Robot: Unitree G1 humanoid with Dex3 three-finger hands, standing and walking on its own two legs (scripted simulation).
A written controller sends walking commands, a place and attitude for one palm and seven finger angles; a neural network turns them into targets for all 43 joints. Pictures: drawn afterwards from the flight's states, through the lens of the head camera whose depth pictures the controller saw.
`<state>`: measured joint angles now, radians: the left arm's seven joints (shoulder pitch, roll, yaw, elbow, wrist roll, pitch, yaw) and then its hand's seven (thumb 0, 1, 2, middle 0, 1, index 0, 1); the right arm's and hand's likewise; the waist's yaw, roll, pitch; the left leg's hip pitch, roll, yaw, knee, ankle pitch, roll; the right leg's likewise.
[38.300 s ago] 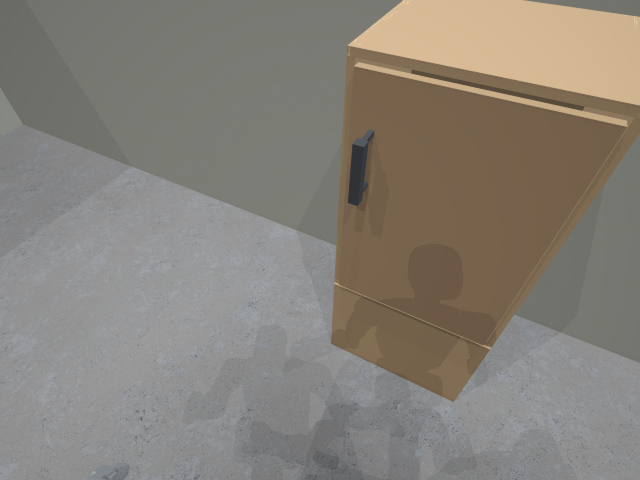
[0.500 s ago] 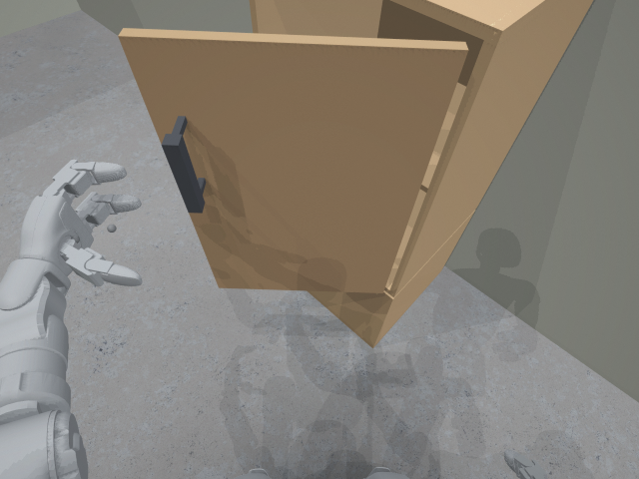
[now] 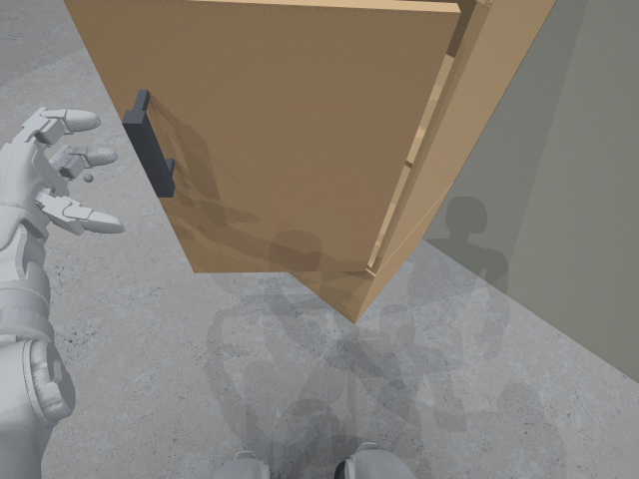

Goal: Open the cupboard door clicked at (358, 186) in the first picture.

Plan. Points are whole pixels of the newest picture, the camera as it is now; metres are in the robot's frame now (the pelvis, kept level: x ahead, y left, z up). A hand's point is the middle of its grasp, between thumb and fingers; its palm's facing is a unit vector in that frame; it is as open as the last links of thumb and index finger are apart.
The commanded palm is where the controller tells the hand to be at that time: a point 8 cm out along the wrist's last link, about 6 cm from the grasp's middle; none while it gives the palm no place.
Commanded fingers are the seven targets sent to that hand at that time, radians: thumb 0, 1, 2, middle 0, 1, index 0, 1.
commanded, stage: move the hooked fingers beside the handle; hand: left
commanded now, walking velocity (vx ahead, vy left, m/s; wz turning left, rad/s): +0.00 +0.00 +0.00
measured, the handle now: (154, 146) +0.51 +0.19 +0.08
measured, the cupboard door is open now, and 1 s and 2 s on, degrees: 42 42 41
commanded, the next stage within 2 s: slide the fingers in behind the handle in 0.98 s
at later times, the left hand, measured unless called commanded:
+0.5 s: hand (84, 171) +0.47 +0.27 +0.08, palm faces +0.02 -1.00 -0.02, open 14.0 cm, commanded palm +0.45 +0.31 +0.09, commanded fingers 0.00 -0.50 0.30 -0.30 -1.20 -0.30 -1.20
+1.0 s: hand (95, 175) +0.46 +0.25 +0.09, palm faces +0.01 -1.00 -0.02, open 14.0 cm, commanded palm +0.44 +0.30 +0.08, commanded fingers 0.00 -0.50 0.30 -0.30 -1.20 -0.30 -1.20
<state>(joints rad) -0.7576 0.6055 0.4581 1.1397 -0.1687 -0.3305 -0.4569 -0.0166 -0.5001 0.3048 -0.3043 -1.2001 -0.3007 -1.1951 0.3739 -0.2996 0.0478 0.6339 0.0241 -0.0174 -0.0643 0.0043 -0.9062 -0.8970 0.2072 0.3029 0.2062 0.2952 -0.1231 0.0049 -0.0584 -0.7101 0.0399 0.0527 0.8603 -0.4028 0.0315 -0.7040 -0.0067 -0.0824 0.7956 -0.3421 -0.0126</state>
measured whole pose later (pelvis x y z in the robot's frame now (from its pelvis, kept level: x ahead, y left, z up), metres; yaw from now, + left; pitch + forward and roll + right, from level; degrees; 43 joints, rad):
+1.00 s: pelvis +0.00 +0.00 +0.00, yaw +0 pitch +15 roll -3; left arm -0.79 0.60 0.43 1.15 -0.14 -0.32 -0.42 -0.02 -0.50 0.30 -0.30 -1.20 -0.30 -1.20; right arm 0.36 -0.29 0.05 0.60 0.02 0.04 -0.05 0.00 -0.91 -0.90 0.21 0.30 0.21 0.30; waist -0.13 0.01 -0.07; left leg -0.74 0.04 0.04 0.90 -0.42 0.03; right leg -0.73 0.00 -0.09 0.82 -0.36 -0.01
